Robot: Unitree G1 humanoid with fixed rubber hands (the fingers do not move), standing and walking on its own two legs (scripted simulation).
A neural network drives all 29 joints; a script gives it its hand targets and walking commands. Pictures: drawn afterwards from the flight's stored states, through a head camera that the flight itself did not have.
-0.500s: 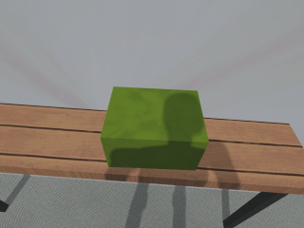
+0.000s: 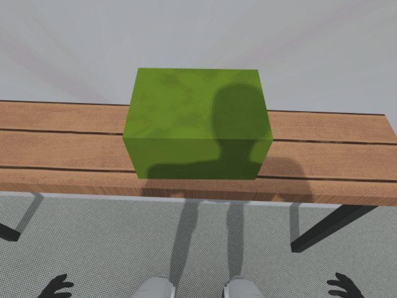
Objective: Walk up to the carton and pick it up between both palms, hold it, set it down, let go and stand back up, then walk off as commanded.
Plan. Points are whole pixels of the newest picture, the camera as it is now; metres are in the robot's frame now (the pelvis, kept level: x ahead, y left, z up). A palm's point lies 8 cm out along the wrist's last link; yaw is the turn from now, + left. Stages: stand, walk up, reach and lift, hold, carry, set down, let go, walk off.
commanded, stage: walk off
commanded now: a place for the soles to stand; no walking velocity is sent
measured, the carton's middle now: (197, 124) +0.47 +0.02 +0.04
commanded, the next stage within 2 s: none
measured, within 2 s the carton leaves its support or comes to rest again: neither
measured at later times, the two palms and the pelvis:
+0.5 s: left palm out of the picture +0.03 +0.26 -0.12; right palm out of the picture -0.06 -0.35 -0.10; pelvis -0.12 -0.03 -0.01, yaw -4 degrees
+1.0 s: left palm out of the picture -0.21 +0.29 -0.13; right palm out of the picture -0.18 -0.35 -0.13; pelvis -0.31 -0.03 -0.04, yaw +5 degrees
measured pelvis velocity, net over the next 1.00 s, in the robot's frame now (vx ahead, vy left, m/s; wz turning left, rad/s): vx -0.31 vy -0.03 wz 0.08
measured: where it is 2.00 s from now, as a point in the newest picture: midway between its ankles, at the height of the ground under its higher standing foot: outside the picture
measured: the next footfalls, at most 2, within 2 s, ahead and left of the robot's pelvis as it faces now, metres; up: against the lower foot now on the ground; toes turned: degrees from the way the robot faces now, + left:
left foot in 0.10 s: +0.02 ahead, +0.12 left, +0.00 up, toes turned -7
right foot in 0.48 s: -0.09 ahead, -0.16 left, +0.00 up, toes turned +3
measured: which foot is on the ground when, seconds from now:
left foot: up 0.00-0.08, down 0.10-0.52, up 0.54-0.96, down 0.98-1.00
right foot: down 0.00-0.10, up 0.12-0.46, down 0.48-1.00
